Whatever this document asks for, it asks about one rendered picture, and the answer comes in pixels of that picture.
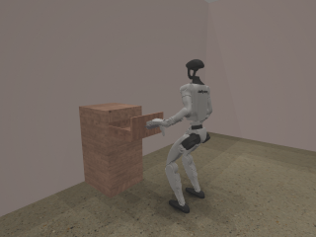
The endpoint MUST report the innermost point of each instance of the right robot hand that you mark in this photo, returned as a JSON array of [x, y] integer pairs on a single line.
[[187, 132]]

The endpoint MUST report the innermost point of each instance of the right robot forearm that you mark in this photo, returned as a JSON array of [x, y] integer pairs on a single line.
[[206, 117]]

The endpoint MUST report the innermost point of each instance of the humanoid robot torso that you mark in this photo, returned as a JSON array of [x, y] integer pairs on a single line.
[[199, 110]]

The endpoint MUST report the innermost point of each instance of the drawer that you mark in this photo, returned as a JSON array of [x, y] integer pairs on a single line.
[[132, 129]]

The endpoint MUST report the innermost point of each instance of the left robot forearm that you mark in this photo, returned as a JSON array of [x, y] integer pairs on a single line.
[[178, 117]]

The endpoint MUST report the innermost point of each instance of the left robot hand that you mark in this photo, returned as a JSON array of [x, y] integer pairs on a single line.
[[157, 121]]

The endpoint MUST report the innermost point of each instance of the robot right upper arm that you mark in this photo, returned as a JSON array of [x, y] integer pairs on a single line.
[[209, 104]]

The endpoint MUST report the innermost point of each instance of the robot left thigh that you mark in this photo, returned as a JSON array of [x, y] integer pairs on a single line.
[[184, 143]]

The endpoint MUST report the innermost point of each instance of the cabinet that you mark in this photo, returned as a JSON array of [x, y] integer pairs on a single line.
[[111, 165]]

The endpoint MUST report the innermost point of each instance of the handle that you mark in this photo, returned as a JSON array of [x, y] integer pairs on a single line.
[[151, 126]]

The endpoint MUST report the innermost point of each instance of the robot left upper arm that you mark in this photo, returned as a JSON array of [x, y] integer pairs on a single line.
[[187, 98]]

